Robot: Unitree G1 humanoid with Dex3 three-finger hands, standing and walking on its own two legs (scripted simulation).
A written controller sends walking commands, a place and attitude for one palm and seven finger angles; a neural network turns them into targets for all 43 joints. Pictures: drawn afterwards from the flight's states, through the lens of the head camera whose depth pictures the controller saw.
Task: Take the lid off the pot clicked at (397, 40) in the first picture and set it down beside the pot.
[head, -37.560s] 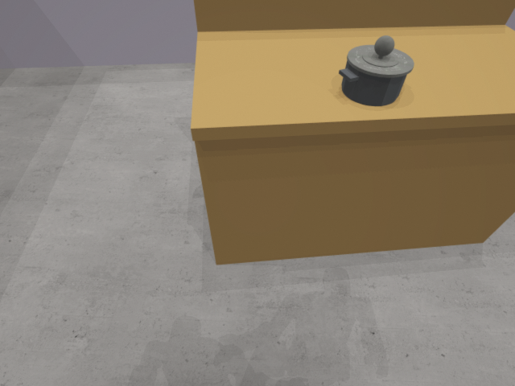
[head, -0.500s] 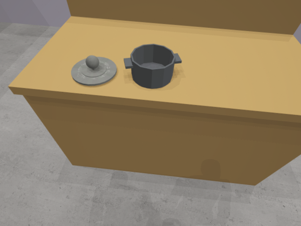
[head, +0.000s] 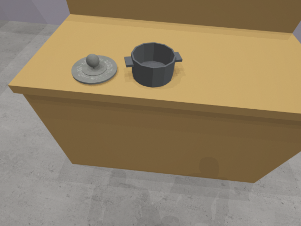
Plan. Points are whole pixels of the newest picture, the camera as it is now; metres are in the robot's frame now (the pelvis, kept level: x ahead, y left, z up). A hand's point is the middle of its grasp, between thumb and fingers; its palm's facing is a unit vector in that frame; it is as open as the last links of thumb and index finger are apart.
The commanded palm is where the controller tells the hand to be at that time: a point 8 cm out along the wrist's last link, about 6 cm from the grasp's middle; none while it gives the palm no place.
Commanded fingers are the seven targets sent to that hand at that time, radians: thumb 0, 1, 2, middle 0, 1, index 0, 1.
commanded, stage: let the arm hang, fingers relaxed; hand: left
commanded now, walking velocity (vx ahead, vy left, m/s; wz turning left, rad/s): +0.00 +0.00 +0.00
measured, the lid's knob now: (92, 60) +0.66 +0.25 +0.05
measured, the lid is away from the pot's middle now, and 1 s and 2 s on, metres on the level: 0.23 0.23 0.23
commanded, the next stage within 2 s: look to check the result in 0.52 s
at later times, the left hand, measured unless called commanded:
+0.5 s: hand out of the picture +0.01 +0.17 -0.18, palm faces +0.04 -0.98 -0.19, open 7.2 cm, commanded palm none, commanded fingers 0.00 0.90 0.90 -0.20 -0.30 -0.20 -0.30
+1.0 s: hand out of the picture -0.01 +0.17 -0.18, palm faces +0.04 -0.98 -0.19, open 7.3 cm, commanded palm none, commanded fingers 0.00 0.90 0.90 -0.20 -0.30 -0.20 -0.30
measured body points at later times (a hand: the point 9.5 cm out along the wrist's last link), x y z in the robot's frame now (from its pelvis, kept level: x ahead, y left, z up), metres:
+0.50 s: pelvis -0.01 +0.00 +0.00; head +0.02 +0.01 +0.45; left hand +0.01 +0.23 -0.16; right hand -0.03 -0.20 -0.16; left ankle -0.08 +0.08 -0.73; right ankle -0.03 -0.12 -0.73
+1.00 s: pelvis -0.01 +0.00 +0.00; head +0.01 +0.00 +0.45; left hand -0.01 +0.22 -0.16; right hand -0.04 -0.20 -0.16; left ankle -0.08 +0.08 -0.73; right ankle -0.03 -0.12 -0.73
